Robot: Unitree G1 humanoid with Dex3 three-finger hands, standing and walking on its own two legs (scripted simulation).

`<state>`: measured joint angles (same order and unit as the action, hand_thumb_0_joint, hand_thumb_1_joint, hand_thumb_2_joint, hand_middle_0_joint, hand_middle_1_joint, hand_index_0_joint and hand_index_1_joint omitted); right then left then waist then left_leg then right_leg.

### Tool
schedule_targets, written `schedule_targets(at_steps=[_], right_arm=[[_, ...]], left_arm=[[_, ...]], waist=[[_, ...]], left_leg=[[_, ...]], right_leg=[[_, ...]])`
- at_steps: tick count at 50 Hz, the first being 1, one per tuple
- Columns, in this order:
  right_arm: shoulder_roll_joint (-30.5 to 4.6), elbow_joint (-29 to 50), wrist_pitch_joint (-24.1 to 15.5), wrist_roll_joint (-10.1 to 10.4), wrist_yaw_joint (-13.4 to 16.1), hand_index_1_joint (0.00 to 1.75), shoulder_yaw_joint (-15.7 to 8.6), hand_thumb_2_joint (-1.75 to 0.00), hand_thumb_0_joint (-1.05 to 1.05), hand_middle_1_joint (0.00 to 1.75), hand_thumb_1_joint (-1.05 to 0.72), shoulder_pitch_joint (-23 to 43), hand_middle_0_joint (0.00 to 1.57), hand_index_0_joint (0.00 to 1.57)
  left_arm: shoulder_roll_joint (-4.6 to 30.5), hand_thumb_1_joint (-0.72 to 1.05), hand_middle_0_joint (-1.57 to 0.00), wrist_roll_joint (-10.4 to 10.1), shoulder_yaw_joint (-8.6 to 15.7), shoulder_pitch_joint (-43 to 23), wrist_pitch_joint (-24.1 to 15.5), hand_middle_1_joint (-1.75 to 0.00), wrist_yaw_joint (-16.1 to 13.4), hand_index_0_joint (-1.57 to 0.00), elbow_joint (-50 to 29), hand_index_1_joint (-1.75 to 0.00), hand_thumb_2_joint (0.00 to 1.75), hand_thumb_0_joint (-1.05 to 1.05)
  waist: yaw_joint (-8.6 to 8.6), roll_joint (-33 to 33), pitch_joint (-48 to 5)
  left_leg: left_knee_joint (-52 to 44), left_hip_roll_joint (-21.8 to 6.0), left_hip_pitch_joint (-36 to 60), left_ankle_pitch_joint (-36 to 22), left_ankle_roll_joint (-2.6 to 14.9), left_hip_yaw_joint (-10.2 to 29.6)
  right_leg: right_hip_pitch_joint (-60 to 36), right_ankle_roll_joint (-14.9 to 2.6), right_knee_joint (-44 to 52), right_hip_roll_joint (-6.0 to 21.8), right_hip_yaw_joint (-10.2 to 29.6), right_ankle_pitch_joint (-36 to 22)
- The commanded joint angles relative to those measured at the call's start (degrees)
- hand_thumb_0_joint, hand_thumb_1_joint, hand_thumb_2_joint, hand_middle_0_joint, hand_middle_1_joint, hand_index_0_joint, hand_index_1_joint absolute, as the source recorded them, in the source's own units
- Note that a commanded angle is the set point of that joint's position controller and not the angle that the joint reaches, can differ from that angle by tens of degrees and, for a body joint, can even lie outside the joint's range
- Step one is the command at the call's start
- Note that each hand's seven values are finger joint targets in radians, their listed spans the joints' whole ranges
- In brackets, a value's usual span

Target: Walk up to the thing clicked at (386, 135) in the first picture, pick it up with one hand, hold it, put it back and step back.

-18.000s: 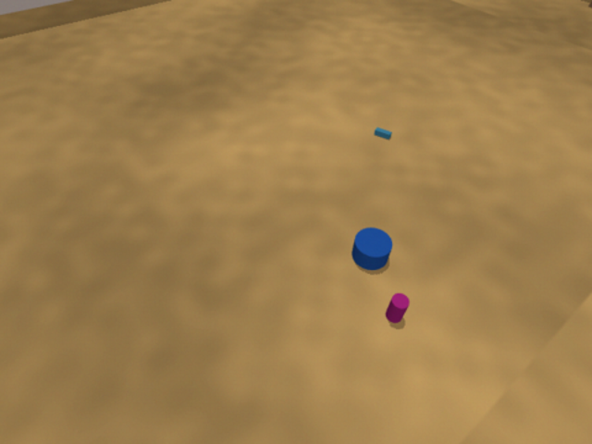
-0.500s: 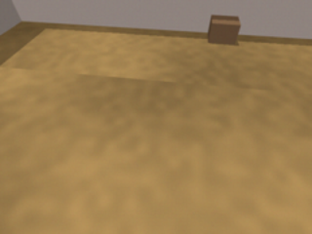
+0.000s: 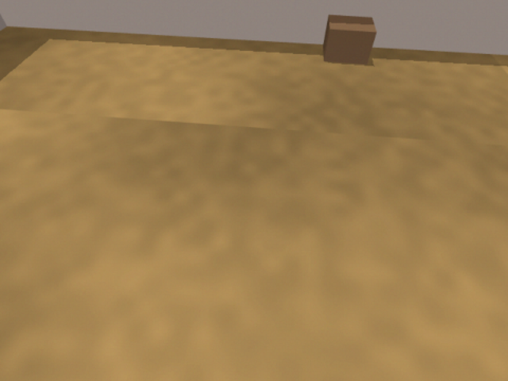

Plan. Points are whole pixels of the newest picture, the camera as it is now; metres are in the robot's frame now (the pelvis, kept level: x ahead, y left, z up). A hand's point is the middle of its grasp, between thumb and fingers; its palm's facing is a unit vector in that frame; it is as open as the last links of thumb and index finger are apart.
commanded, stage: walk up
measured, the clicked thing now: out of the picture -0.52 -0.51 -0.77
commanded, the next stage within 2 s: stand in 0.20 s
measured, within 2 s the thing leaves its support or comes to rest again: neither
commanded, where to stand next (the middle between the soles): +0.04 +0.01 m, yaw +1 degrees
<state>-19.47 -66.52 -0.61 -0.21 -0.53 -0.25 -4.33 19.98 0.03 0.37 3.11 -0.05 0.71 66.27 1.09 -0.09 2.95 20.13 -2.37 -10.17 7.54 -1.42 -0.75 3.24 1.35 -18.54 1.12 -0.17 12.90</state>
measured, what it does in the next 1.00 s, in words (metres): stands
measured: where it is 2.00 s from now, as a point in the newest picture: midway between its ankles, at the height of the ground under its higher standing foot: outside the picture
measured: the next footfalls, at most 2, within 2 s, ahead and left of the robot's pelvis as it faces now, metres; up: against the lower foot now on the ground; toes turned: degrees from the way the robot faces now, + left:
left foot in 1.88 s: +0.19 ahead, +0.09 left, +0.00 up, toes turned -43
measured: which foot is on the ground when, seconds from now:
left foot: down 0.00-1.00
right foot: down 0.00-1.00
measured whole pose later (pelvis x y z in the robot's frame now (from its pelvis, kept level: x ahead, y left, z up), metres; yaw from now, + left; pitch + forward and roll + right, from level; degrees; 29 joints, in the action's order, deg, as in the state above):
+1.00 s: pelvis +0.00 +0.01 +0.00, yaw +0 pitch -3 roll +0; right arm -19.7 -66.2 -0.1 -0.3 -0.8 -0.4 -5.5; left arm 20.7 0.4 -0.1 7.6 0.1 0.7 64.0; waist 0.5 0.6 3.4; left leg 19.3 -1.6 -9.4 7.2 -0.7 -1.6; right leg 3.0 2.1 -18.3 2.0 0.6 12.7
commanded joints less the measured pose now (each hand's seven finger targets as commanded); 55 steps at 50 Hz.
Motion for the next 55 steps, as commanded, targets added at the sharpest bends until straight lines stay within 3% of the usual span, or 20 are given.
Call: schedule_targets(at_steps=[1, 8, 12, 22, 26, 28, 37, 41, 43, 46, 48, 50, 55], right_arm=[[-12.37, 3.24, -1.19, -0.1, 0.9, 0.3, -2.31, -0.9, 0.0, 0.3, -0.9, 2.95, 0.2, 0.2], [-12.45, 3.45, -1.1, -0.19, 0.95, 0.3, -2.38, -0.9, 0.0, 0.3, -0.9, 3.23, 0.2, 0.2], [-12.24, 3.93, -1.09, -0.26, 0.94, 0.3, -2.27, -0.9, 0.0, 0.3, -0.9, 3.83, 0.2, 0.2], [-12.5, 3.86, -1.01, -0.15, 0.79, 0.3, -2.17, -0.9, 0.0, 0.3, -0.9, 3.53, 0.2, 0.2], [-12.58, 3.94, -0.92, -0.21, 0.8, 0.3, -2.29, -0.9, 0.0, 0.3, -0.9, 3.37, 0.2, 0.2], [-12.85, 4.01, -1.06, -0.15, 0.72, 0.3, -2.35, -0.9, 0.0, 0.3, -0.9, 3.75, 0.2, 0.2], [-13.08, 3.9, -0.96, -0.16, 0.67, 0.3, -2.41, -0.9, 0.0, 0.3, -0.9, 2.93, 0.2, 0.2], [-12.68, 3.93, -0.91, -0.21, 0.54, 0.3, -2.44, -0.9, 0.0, 0.3, -0.9, 2.76, 0.2, 0.2], [-13.04, 3.81, -0.9, -0.25, 0.57, 0.3, -2.51, -0.9, 0.0, 0.3, -0.9, 2.12, 0.2, 0.2], [-12.98, 3.84, -1.01, -0.29, 0.53, 0.3, -2.49, -0.9, 0.0, 0.3, -0.9, 2.1, 0.2, 0.2], [-12.99, 3.75, -0.96, -0.19, 0.6, 0.3, -2.43, -0.9, 0.0, 0.3, -0.9, 2.23, 0.2, 0.2], [-12.88, 3.83, -1.08, -0.2, 0.62, 0.3, -2.44, -0.9, 0.0, 0.3, -0.9, 2.33, 0.2, 0.2], [-13.04, 3.72, -0.96, -0.23, 0.57, 0.3, -2.45, -0.9, 0.0, 0.3, -0.9, 1.97, 0.2, 0.2]], left_arm=[[11.89, 0.9, -0.2, 0.21, 2.53, -2.05, -1.24, -0.3, -1.14, -0.2, -2.77, -0.3, 0.9, 0.0], [11.76, 0.9, -0.2, 0.26, 2.53, -2.12, -1.13, -0.3, -1.09, -0.2, -2.98, -0.3, 0.9, 0.0], [12.36, 0.9, -0.2, 0.46, 2.57, -0.73, -1.55, -0.3, -1.27, -0.2, -3.56, -0.3, 0.9, 0.0], [12.17, 0.9, -0.2, 0.55, 2.46, 0.23, -1.46, -0.3, -1.08, -0.2, -4.27, -0.3, 0.9, 0.0], [12.35, 0.9, -0.2, 0.6, 2.46, 0.05, -1.33, -0.3, -1.11, -0.2, -4.79, -0.3, 0.9, 0.0], [12.21, 0.9, -0.2, 0.51, 2.32, 1.24, -1.47, -0.3, -1.08, -0.2, -4.8, -0.3, 0.9, 0.0], [12.39, 0.9, -0.2, 0.67, 2.22, 2.05, -1.22, -0.3, -0.95, -0.2, -5.06, -0.3, 0.9, 0.0], [12.65, 0.9, -0.2, 0.71, 2.19, 1.64, -1.44, -0.3, -1.08, -0.2, -5.54, -0.3, 0.9, 0.0], [12.43, 0.9, -0.2, 0.51, 2.09, 2.07, -1.45, -0.3, -1.06, -0.2, -5.53, -0.3, 0.9, 0.0], [12.53, 0.9, -0.2, 0.46, 2.08, 1.99, -1.41, -0.3, -1.08, -0.2, -5.7, -0.3, 0.9, 0.0], [12.43, 0.9, -0.2, 0.57, 2.0, 2.66, -1.28, -0.3, -0.98, -0.2, -5.66, -0.3, 0.9, 0.0], [12.69, 0.9, -0.2, 0.62, 2.13, 2.51, -1.31, -0.3, -1.05, -0.2, -5.69, -0.3, 0.9, 0.0], [12.42, 0.9, -0.2, 0.55, 2.08, 2.88, -1.14, -0.3, -0.97, -0.2, -5.52, -0.3, 0.9, 0.0]], waist=[[-0.5, 0.43, -5.29], [-0.47, -0.37, -5.36], [-0.69, 0.7, -5.29], [-0.55, -0.45, -3.93], [-0.47, -0.57, -3.8], [-0.87, -0.37, -4.25], [-0.77, -0.35, -2.38], [-0.66, 1.12, -3.19], [-0.51, 0.34, -3.25], [-0.64, -0.27, -3.88], [-0.7, -1.12, -3.09], [-0.76, -0.45, -4.05], [-0.66, -0.26, -2.06]], left_leg=[[-1.92, -5.25, 5.04, -9.58, 2.21, 4.19], [-2.27, -5.44, 5.78, -9.23, 2.26, 4.02], [-1.6, -5.98, 6.92, -12.17, 1.9, 4.53], [-3.65, -5.61, 6.41, -5.61, 1.88, 4.6], [-3.85, -5.54, 5.8, -4.72, 1.9, 4.54], [-3.43, -5.88, 6.77, -7.27, 2.07, 4.86], [-4.9, -5.49, 4.81, -0.54, 2.1, 5.49], [-3.76, -5.42, 5.57, -4.29, 2.2, 5.15], [-3.89, -5.24, 5.4, -2.8, 2.29, 4.9], [-3.62, -5.39, 5.07, -4.94, 2.22, 5.05], [-4.33, -5.23, 5.0, -2.25, 2.1, 5.31], [-3.77, -5.55, 5.75, -5.19, 2.27, 5.24], [-4.9, -5.02, 3.93, -0.52, 2.08, 5.49]], right_leg=[[3.02, -1.7, 3.87, 5.85, 3.49, -9.96], [2.83, -1.8, 3.78, 5.92, 3.39, -9.46], [3.24, -1.57, 3.75, 6.65, 4.07, -12.69], [4.42, -1.84, 4.8, 6.47, 4.29, -6.35], [4.58, -2.11, 4.84, 6.5, 4.41, -4.91], [4.49, -1.96, 4.46, 6.34, 4.17, -6.29], [5.63, -2.1, 4.73, 6.14, 4.0, -1.7], [5.24, -2.08, 4.58, 6.48, 4.24, -4.05], [5.08, -2.06, 4.95, 6.64, 4.65, -3.29], [4.1, -2.13, 4.45, 6.67, 4.47, -4.0], [5.16, -2.08, 4.51, 6.31, 4.23, -2.63], [4.48, -2.21, 3.97, 6.43, 4.14, -4.44], [5.42, -2.11, 4.42, 6.34, 4.17, -1.72]])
